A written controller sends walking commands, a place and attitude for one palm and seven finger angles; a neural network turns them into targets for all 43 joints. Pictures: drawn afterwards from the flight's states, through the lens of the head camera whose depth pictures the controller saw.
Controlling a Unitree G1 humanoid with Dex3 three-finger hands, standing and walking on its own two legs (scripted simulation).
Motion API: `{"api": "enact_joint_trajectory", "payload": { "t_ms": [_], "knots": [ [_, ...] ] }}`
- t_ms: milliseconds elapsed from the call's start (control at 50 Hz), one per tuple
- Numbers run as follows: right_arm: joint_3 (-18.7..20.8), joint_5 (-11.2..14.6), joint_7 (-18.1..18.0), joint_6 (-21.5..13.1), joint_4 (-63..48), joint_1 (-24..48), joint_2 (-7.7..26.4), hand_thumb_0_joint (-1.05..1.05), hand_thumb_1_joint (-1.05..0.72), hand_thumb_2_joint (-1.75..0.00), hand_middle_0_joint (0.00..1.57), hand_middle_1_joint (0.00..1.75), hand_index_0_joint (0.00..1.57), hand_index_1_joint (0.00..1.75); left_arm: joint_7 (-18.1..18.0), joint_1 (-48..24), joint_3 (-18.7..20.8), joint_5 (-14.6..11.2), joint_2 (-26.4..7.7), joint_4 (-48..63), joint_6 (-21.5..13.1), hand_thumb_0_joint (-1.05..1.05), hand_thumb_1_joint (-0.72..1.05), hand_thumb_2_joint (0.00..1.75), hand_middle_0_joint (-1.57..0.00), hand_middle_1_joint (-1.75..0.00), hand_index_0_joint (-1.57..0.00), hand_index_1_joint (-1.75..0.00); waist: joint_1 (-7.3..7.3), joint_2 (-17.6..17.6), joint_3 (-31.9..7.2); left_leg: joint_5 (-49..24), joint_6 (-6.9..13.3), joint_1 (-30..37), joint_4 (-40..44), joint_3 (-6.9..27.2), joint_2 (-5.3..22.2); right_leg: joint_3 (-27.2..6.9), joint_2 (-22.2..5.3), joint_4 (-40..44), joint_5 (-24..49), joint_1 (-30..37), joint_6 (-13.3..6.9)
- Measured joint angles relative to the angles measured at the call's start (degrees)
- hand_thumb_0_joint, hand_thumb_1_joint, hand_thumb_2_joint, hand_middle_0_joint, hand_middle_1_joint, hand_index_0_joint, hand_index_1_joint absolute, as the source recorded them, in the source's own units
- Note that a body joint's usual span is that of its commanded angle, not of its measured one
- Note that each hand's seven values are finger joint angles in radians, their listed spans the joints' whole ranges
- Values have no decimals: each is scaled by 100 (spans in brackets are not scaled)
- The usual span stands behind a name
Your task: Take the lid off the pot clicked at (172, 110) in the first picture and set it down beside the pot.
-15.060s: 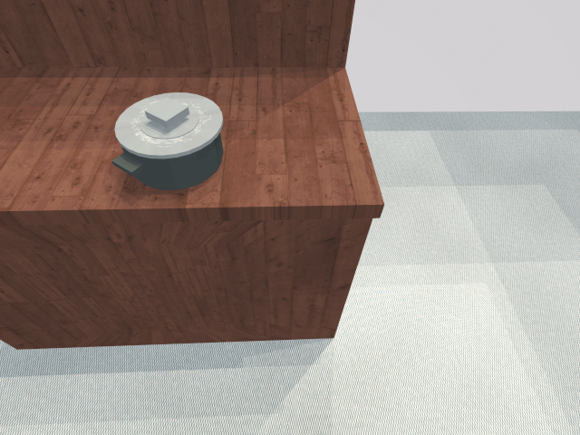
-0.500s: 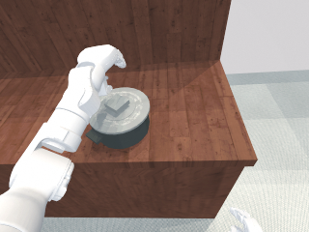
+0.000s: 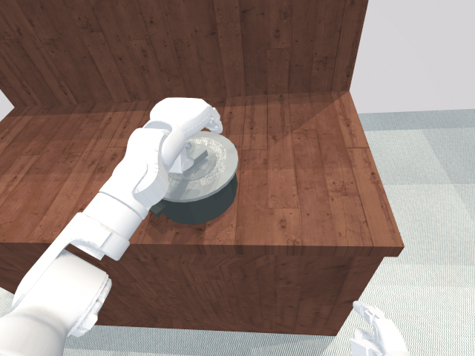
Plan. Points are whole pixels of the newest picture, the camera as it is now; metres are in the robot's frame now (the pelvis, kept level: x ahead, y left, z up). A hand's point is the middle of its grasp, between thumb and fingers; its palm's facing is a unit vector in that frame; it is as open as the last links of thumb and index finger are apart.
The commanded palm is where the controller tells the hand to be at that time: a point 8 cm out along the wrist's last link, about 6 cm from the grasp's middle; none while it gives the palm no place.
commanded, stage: move the open hand above the knob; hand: left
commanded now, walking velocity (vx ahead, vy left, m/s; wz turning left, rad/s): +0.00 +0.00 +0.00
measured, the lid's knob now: (188, 155) +0.46 +0.11 +0.09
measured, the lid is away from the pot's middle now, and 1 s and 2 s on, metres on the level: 0.01 0.01 0.01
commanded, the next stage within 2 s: none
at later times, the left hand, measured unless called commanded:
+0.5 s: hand (170, 145) +0.42 +0.12 +0.16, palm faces -0.18 -0.03 -0.98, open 10.1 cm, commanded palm +0.39 +0.12 +0.23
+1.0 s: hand (167, 127) +0.43 +0.12 +0.19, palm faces -0.11 -0.03 -0.99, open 10.1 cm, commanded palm +0.41 +0.13 +0.23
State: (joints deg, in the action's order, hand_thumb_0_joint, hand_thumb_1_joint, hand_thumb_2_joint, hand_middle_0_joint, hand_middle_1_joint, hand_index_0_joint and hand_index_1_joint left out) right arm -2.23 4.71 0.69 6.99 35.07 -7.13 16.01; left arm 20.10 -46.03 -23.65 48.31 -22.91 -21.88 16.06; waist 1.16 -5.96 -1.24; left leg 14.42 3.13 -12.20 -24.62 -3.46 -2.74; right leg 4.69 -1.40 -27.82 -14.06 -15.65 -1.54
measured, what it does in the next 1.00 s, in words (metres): stands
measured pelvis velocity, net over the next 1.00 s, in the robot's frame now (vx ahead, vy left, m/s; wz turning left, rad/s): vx -0.01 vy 0.00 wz -0.01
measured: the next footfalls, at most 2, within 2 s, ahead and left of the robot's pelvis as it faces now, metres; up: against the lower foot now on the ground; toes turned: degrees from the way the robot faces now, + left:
none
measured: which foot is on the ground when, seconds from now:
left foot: down 0.00-1.00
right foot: down 0.00-1.00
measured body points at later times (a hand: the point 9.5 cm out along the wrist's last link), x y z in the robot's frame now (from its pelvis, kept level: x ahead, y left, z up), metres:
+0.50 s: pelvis +0.00 +0.00 +0.00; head +0.00 -0.04 +0.45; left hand +0.42 +0.12 +0.22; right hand +0.17 -0.23 -0.12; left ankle -0.02 +0.09 -0.74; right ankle +0.01 -0.10 -0.74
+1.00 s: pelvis -0.01 +0.00 +0.00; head +0.00 -0.04 +0.45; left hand +0.43 +0.12 +0.24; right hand +0.16 -0.23 -0.11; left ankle -0.02 +0.09 -0.74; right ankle +0.00 -0.10 -0.74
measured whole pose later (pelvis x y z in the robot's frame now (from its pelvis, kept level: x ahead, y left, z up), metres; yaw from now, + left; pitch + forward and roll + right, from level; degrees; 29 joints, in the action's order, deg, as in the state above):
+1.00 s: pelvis -0.01 +0.00 +0.00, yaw +0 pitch +2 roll +1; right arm -3.1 4.9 -0.7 5.9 36.7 -7.8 15.9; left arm 17.5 -51.1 -19.6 48.6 -23.7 -29.2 17.0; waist 1.0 -5.0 -1.8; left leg 13.5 3.3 -12.2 -23.6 -3.8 -2.9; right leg 4.2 -1.4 -26.7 -12.9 -15.7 -1.3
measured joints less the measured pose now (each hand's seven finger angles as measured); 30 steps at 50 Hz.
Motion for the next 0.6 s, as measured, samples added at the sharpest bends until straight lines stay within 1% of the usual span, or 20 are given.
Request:
{"api": "enact_joint_trajectory", "payload": {
  "t_ms": [40,80,120,160,200,260,280,320,360,420,460,500,520,560,600],
  "knots": [
    [-55,0,-84,-57,116,56,-26,1,-91,-90,19,30,20,30,-177,-331,172,-8,14,-416,10,0,-33,151,-86,-9,-86,-8,-18,30,-16,-21,-10,39,49,-21,3,-22,6,23,17,18,0],
    [-103,23,-81,-23,163,72,-57,1,-91,-90,19,30,20,30,-323,-631,444,2,53,-950,151,0,-33,151,-86,-9,-86,-8,-13,76,-75,-55,-27,12,99,-47,10,-48,16,43,44,-33,-5],
    [-113,53,-9,49,90,13,-65,1,-91,-90,19,30,20,30,-349,-696,572,61,38,-1189,335,0,-33,151,-85,-9,-86,-8,-9,102,-140,-80,-40,-47,123,-69,16,-70,23,43,63,-110,-12],
    [-66,75,94,147,-29,-78,-43,1,-91,-90,19,30,20,30,-251,-502,459,119,27,-1031,470,0,-32,151,-85,-8,-85,-8,-15,87,-174,-76,-39,-100,98,-60,18,-60,24,38,63,-149,-16],
    [-13,72,157,242,-96,-119,-8,1,-91,-90,19,30,20,30,-78,-183,264,133,67,-646,475,0,-32,151,-85,-8,-85,-8,-26,58,-152,-56,-26,-111,56,-32,15,-32,18,35,52,-131,-11],
    [-15,33,81,204,-71,-56,23,1,-91,-90,19,30,20,30,130,182,159,38,17,-45,221,0,-32,151,-85,-8,-85,-8,-8,34,-23,-29,-3,-27,27,-15,10,-16,13,35,39,-29,-2],
    [-18,13,30,129,-42,-35,22,2,-91,-90,19,30,20,30,145,196,150,7,-54,79,113,0,-32,151,-85,-9,-85,-8,-1,33,14,-26,2,6,27,-14,9,-15,13,40,39,6,0],
    [-17,-5,-59,-13,29,-26,6,2,-91,-90,19,30,20,30,54,27,168,19,-160,52,-24,0,-32,151,-86,-9,-86,-8,-16,46,33,-34,2,53,49,-15,6,-18,11,55,46,50,2],
    [-21,7,-65,-59,102,-38,-6,1,-91,-90,19,30,20,30,-113,-257,303,38,-135,-276,40,0,-32,151,-86,-9,-86,-8,-41,64,-27,-58,-6,49,83,-16,1,-19,7,75,61,40,2],
    [-44,63,43,34,105,-69,0,1,-91,-90,19,30,20,30,-268,-488,539,55,-11,-790,298,0,-33,151,-85,-9,-86,-8,-65,78,-150,-83,-18,-30,97,-31,-5,-35,1,67,79,-54,5],
    [-26,89,133,150,22,-95,11,1,-91,-90,19,30,20,30,-205,-390,436,86,38,-790,459,0,-32,151,-85,-8,-85,-8,-71,63,-179,-79,-13,-92,62,-31,-7,-33,-4,43,78,-109,9],
    [-1,90,181,253,-51,-84,18,1,-91,-90,19,30,20,30,-63,-131,248,104,99,-521,474,0,-32,151,-85,-8,-85,-8,-70,44,-150,-67,2,-114,24,-21,-14,-24,-12,22,73,-119,15],
    [1,81,176,274,-73,-59,17,1,-91,-90,19,30,20,30,15,11,165,101,109,-324,424,0,-32,151,-85,-8,-85,-8,-63,39,-111,-62,11,-102,12,-20,-18,-23,-17,13,69,-105,18],
    [-9,50,110,207,-85,-5,5,2,-91,-90,19,30,20,30,114,186,27,43,62,56,245,0,-32,151,-85,-8,-85,-8,-39,29,-15,-55,26,-48,1,-15,-25,-19,-24,3,62,-48,23],
    [-30,14,9,48,-28,34,-22,2,-91,-90,19,30,20,30,70,117,-20,18,-30,170,30,0,-32,151,-85,-9,-85,-8,-32,31,38,-55,31,12,11,-16,-27,-21,-25,14,64,10,25]
  ]
}}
